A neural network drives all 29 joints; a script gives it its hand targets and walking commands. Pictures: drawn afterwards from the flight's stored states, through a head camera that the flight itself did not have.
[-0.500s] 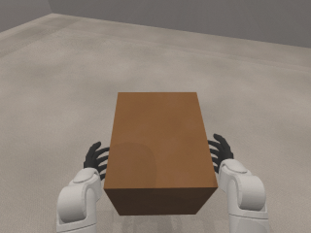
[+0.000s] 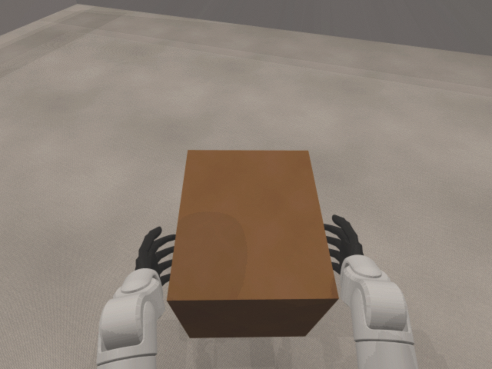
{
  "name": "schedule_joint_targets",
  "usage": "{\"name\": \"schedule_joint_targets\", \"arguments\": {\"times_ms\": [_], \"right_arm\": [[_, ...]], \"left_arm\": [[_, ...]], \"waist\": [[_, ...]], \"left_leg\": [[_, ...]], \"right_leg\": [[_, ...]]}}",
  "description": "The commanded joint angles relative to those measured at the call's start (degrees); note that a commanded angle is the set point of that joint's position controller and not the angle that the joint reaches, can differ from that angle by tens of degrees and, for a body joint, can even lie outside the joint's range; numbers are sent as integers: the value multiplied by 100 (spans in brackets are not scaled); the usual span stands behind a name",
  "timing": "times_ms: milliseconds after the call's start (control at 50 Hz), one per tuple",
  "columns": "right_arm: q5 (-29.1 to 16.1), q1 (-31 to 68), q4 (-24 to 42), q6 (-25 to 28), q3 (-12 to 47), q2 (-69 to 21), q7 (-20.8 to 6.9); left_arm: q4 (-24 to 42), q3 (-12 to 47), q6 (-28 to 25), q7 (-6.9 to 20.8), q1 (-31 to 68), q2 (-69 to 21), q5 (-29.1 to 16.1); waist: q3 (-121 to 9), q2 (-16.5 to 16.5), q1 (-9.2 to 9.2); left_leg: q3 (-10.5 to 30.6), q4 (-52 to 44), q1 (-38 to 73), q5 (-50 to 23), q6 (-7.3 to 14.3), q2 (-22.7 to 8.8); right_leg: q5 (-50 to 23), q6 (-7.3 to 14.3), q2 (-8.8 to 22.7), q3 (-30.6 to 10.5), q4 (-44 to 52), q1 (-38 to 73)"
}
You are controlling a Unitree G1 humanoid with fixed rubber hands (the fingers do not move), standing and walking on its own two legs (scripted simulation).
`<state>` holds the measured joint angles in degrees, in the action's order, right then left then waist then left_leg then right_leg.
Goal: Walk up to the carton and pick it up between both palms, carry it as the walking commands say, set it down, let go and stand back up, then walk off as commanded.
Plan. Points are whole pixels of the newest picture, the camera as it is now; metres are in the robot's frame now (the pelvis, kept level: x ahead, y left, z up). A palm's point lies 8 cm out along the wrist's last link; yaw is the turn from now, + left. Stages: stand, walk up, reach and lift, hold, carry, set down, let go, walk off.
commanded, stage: carry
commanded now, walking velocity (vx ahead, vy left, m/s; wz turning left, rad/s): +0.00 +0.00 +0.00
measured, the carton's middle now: (248, 245) +0.35 +0.01 -0.02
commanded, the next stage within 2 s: hold in 0.42 s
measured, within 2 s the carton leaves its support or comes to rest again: neither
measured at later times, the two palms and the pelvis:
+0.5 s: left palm (151, 281) +0.26 +0.16 +0.03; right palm (349, 270) +0.27 -0.15 +0.03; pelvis +0.00 +0.00 +0.00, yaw +0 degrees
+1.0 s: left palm (162, 271) +0.27 +0.14 +0.05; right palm (363, 274) +0.26 -0.17 +0.04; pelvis -0.01 +0.00 +0.00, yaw -3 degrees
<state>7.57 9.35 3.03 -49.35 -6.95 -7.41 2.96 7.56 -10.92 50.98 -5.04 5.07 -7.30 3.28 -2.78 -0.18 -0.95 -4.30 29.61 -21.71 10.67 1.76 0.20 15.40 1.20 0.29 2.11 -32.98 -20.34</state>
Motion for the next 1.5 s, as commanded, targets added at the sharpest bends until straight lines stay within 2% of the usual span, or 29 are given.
{"name": "schedule_joint_targets", "arguments": {"times_ms": [0, 40, 60, 100, 120, 200, 220, 280, 360, 400, 420, 540, 560, 580, 660, 680, 760, 800, 820, 900, 920, 940, 980, 1040, 1200, 1220, 1260, 1340, 1480], "right_arm": [[-1172, 1912, 345, 234, 2707, -3811, -787], [-1086, 1907, -55, 238, 2710, -3825, -860], [-1762, 2429, 1759, 291, 3080, -4003, -703], [-771, 1745, -695, 285, 2380, -3599, -831], [-1339, 1910, 702, 301, 2733, -3913, -733], [-955, 1809, -284, 394, 2671, -3863, -944], [-1451, 2249, 1145, 412, 2847, -3841, -767], [-767, 1763, -704, 440, 2410, -3547, -894], [-1405, 2398, 572, 498, 2739, -3947, -817], [-771, 1498, -799, 544, 2521, -3804, -950], [-543, 1411, -1218, 630, 2311, -3547, -916], [-775, 2935, -455, 1171, 2475, -4117, -1055], [-983, 2981, -722, 1156, 2847, -4381, -1105], [-1035, 3352, -192, 1265, 2889, -4424, -1109], [-744, 2919, -1140, 1188, 2399, -4172, -1144], [-863, 3175, -1412, 1137, 2638, -4293, -1185], [-589, 3128, -1570, 1148, 2039, -3964, -1190], [-640, 3229, -1811, 1055, 2192, -4147, -1197], [-651, 3299, -1765, 1129, 1988, -4141, -1261], [-781, 4364, -2086, 1199, 2025, -4567, -1349], [-730, 4219, -1804, 1243, 2050, -4502, -1339], [-1025, 4399, -1695, 1296, 2617, -4984, -1418], [-847, 4472, -2059, 1155, 2284, -5004, -1390], [-796, 4556, -2506, 1163, 1922, -5058, -1436], [-613, 3826, -2799, 1149, 1788, -5414, -1475], [-479, 3898, -3111, 1005, 1999, -5771, -1606], [-527, 4204, -3179, 1097, 1890, -5717, -1745], [-338, 4552, -3210, 1395, 1505, -5856, -1829], [-385, 4638, -3317, 2095, 1525, -5867, -1859]], "left_arm": [[699, 3562, -400, 951, 3229, -3630, -1086], [144, 3491, -389, 1004, 2938, -3685, -883], [1811, 3791, -424, 878, 3269, -3852, -1511], [-584, 3196, -411, 1046, 2941, -3455, -697], [1089, 3671, -457, 941, 3374, -3703, -1339], [19, 3466, -562, 1056, 3089, -3672, -825], [1253, 3706, -540, 911, 3389, -3770, -1333], [-568, 3213, -571, 1062, 2974, -3395, -703], [753, 3405, -638, 948, 3490, -3654, -1169], [-398, 3460, -702, 1108, 3018, -3630, -811], [-1131, 2995, -820, 1176, 2877, -3233, -405], [-504, 4018, -1275, 1435, 4394, -3818, -872], [-347, 3699, -1332, 1450, 4366, -3707, -735], [-240, 4001, -1410, 1510, 4603, -3880, -935], [-710, 3641, -1271, 1458, 4455, -3894, -716], [-1073, 3231, -1219, 1474, 4244, -3785, -480], [-1621, 3283, -1133, 1486, 4366, -3811, -469], [-1754, 2883, -1050, 1475, 4287, -3911, -417], [-1666, 3095, -1120, 1467, 4518, -4034, -453], [-2037, 2843, -1170, 1519, 5287, -4200, -444], [-2144, 3050, -1209, 1557, 5112, -4546, -616], [-1800, 3082, -1261, 1557, 5036, -4720, -565], [-2134, 2683, -1192, 1563, 5021, -4529, -417], [-2224, 2684, -1192, 1632, 5662, -4481, -444], [-1814, 3005, -1211, 1811, 5804, -4595, -605], [-2227, 2324, -1109, 1817, 4912, -4421, -6], [-2732, 2001, -1061, 1793, 4605, -4519, 331], [-2669, 2204, -1353, 1967, 5554, -4927, 8], [-2981, 2248, -1952, 1991, 5541, -5141, 138]], "waist": [[-1749, 144, 88], [-1784, -194, 93], [-2021, 59, 92], [-1917, -5, 80], [-1931, -39, 85], [-1843, -28, 116], [-1775, -82, 122], [-1773, -149, 117], [-1804, 147, 99], [-1701, -122, 88], [-549, 230, 5], [-1767, 473, -551], [-1507, 81, -147], [-1997, 595, -463], [-1522, -140, -512], [-919, 27, 1], [-896, 21, -433], [-419, 90, -92], [-740, -96, -401], [-778, 8, -214], [-831, 245, -558], [-1184, -50, -18], [-1005, 466, 58], [-888, -147, -231], [-1144, 15, -401], [-625, 283, 527], [-369, 145, 623], [-990, 531, 143], [-1145, -74, 294]], "left_leg": [[477, -409, 1233, -384, 173, -814], [459, -367, 1349, -641, 122, -861], [435, -191, 1396, -678, 148, -824], [424, -374, 1372, -501, 155, -805], [557, -393, 1311, -599, 210, -796], [669, -480, 1298, -777, 231, -1007], [599, -395, 1258, -800, 252, -937], [674, -533, 1185, -750, 227, -978], [567, -457, 1132, -237, 173, -872], [611, -526, 1206, -185, 175, -911], [916, -570, 2631, -705, 51, 289], [1308, -324, 3264, -447, -46, 203], [1135, -299, 3007, -784, -16, 283], [1344, -199, 3210, -830, 40, 225], [1278, -407, 3301, -722, -121, 224], [1110, -457, 2987, -164, -60, 311], [1278, -667, 3170, -72, -66, 254], [1071, -767, 3056, 99, -54, 357], [1269, -777, 3169, -19, -110, 254], [1301, -654, 2876, 678, -65, 273], [1372, -677, 2959, 501, -35, 274], [1360, -595, 3136, -162, -46, 248], [1257, -631, 2929, 161, -2, 265], [1273, -550, 2895, 592, -19, 238], [1240, -574, 3288, -321, -118, 232], [686, -530, 2063, 118, 53, 286], [601, -575, 2192, 430, 92, 351], [732, -322, 2385, 492, 123, 368], [825, -138, 1903, -14, 71, 317]], "right_leg": [[-806, 175, 781, -650, 993, 350], [-1128, 252, 757, -691, 863, 495], [-1462, 213, 800, -705, 931, 487], [-1072, 250, 782, -705, 883, 552], [-994, 158, 736, -625, 881, 431], [-812, 221, 660, -618, 844, 684], [-1170, 216, 677, -617, 942, 593], [-908, 224, 662, -595, 783, 704], [-726, 182, 644, -594, 1014, 501], [-472, 209, 681, -679, 1023, 380], [-641, 169, -182, -664, 1130, 185], [-647, 200, -85, -815, 1107, 174], [-753, 147, -110, -755, 1084, 254], [-1036, 63, -113, -775, 999, 299], [-895, 273, -108, -751, 1072, 345], [-169, 265, -120, -657, 1266, 212], [-288, 272, -66, -768, 1382, 305], [-38, 325, -132, -612, 1515, 211], [-401, 291, -118, -639, 1364, 283], [425, 348, 17, -817, 1440, 180], [88, 244, -93, -659, 1332, 319], [-411, 258, -127, -718, 1232, 314], [82, 228, -139, -743, 1355, 445], [403, 278, 12, -789, 1348, 172], [-487, 254, -17, -790, 1429, 325], [599, 191, -115, -854, 1419, 564], [1024, 178, -146, -830, 1422, 395], [1004, 169, -168, -849, 1208, 189], [-34, 179, -269, -867, 726, 412]]}}
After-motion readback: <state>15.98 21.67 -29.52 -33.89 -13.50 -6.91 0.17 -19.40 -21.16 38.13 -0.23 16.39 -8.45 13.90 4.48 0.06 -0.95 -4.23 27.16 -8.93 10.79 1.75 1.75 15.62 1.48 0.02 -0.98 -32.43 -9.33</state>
